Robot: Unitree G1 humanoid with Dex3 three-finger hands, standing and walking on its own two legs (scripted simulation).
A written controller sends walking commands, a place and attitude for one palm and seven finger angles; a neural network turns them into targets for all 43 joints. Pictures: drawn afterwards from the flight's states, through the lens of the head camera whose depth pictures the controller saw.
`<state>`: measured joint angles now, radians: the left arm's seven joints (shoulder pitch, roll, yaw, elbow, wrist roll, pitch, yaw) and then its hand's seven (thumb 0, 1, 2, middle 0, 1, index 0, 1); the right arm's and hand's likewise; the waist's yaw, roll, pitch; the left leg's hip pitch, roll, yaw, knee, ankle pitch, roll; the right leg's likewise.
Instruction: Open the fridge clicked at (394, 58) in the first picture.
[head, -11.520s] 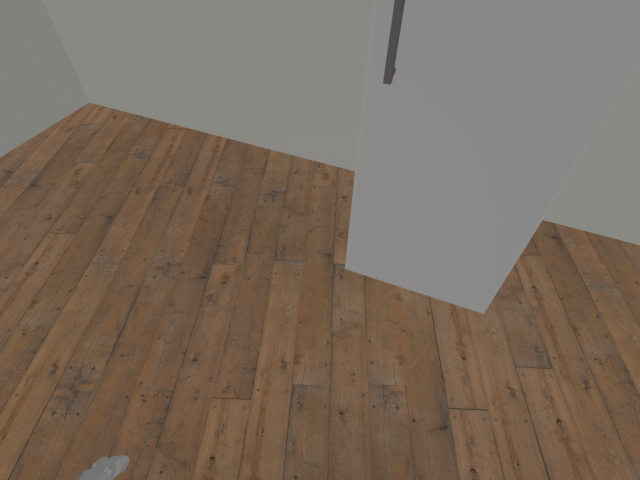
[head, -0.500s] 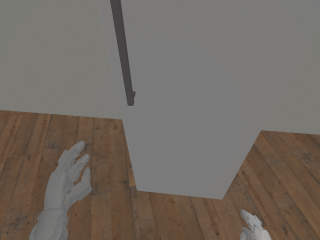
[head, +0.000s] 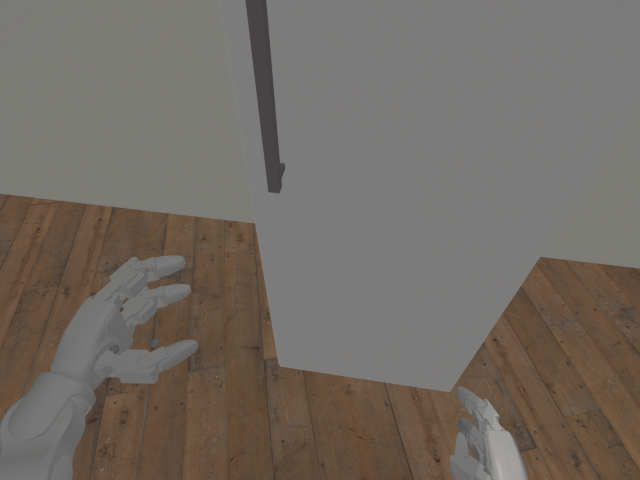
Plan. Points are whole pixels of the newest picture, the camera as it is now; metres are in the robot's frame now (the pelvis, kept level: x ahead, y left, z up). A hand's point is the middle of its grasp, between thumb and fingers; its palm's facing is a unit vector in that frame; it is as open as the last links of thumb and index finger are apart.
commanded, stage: raise the hand to about handle height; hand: left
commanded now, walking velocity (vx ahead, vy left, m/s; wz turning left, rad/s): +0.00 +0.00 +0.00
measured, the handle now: (265, 40) +0.51 +0.11 +0.30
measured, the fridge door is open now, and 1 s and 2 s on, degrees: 0 0 0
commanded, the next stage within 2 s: move the hooked fingers beside the handle in 1.36 s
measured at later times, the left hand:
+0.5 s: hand (51, 252) +0.26 +0.27 +0.21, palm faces +0.04 -0.99 -0.12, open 13.4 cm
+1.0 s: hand (26, 179) +0.29 +0.28 +0.27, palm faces +0.00 -0.99 -0.14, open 14.0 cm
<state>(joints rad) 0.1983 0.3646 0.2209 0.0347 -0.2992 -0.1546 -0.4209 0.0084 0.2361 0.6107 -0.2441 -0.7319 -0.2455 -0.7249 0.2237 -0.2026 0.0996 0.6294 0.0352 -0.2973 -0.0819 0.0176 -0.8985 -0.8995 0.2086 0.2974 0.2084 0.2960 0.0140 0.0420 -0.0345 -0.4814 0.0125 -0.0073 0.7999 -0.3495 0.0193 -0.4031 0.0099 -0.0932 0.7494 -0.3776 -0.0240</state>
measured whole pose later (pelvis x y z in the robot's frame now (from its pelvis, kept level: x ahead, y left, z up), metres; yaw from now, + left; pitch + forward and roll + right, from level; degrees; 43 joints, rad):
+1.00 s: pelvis +0.01 -0.01 +0.03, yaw +0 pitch -4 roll +0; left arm -0.29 0.60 0.48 0.19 -0.33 0.33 -0.56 -0.01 -0.50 0.30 -0.30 -1.20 -0.30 -1.20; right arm 0.19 -0.30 0.11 0.64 0.09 -0.21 -0.07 0.02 -0.90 -0.90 0.21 0.30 0.21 0.30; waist 0.06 0.08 -0.03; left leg -0.20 -0.01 0.00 0.48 -0.21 0.02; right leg -0.14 0.00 -0.08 0.46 -0.26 -0.02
